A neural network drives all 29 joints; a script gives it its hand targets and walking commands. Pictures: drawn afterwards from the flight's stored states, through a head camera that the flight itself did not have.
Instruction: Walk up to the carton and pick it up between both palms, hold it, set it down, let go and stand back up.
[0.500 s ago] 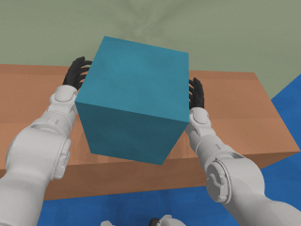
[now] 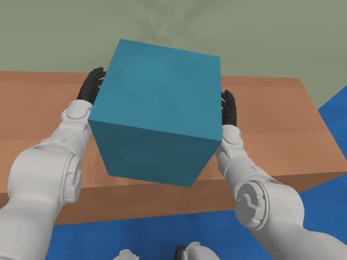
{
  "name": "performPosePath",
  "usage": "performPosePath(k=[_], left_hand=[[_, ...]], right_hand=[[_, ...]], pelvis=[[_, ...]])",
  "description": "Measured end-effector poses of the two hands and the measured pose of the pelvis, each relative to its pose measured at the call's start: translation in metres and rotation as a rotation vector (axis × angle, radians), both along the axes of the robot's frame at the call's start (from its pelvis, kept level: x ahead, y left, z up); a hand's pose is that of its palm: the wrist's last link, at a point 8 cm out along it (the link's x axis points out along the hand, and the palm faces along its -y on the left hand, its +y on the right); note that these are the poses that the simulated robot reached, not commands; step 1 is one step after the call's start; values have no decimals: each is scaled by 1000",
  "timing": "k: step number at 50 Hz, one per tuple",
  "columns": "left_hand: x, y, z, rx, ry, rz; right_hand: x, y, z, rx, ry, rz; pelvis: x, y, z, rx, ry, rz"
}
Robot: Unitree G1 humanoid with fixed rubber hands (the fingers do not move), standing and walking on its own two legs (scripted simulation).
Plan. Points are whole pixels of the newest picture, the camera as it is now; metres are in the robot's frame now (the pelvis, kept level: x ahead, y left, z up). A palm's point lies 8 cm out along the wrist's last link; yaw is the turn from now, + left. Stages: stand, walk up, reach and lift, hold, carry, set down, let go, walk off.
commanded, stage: reach and lift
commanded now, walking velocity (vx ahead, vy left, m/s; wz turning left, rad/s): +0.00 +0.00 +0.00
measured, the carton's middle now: (159, 121) +0.45 -0.01 +0.00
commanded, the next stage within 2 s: none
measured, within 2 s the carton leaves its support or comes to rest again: leaves its support in 1.86 s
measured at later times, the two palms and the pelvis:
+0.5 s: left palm (92, 99) +0.49 +0.16 +0.04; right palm (223, 126) +0.41 -0.17 +0.02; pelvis +0.02 +0.00 +0.00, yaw -2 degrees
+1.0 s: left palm (89, 101) +0.48 +0.16 +0.04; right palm (222, 126) +0.42 -0.17 +0.02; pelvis +0.03 +0.00 +0.01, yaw -1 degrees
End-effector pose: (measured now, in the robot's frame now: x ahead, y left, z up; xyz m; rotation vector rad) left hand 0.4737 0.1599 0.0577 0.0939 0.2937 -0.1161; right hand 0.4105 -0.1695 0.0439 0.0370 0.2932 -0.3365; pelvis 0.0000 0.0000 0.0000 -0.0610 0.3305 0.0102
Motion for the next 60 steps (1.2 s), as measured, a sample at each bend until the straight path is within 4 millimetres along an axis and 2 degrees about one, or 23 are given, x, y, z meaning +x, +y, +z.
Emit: performPosePath(k=[5,11,31,44,52,60], left_hand=[[10,-2,-13,-23,-6,-4],[18,-4,-17,-23,-35,-18],[17,-4,-16,-14,-40,-20],[16,-4,-16,-9,-49,-24],[6,2,-17,-7,-55,22],[4,2,-16,15,-62,19]], right_hand=[[2,-1,-10,-24,9,2],[6,-1,-16,-21,-23,0],[4,1,-21,-13,-92,-7],[4,1,-21,-20,-96,-3],[7,4,-22,-5,-99,34],[6,4,-22,-8,-102,42]], pelvis=[[1,-3,-3,1,34,-8],[8,-3,-5,-12,71,-20],[24,2,6,-22,14,-17],[26,-2,9,-20,10,-10],[28,-6,15,-4,2,-7],[31,-12,19,1,14,6]])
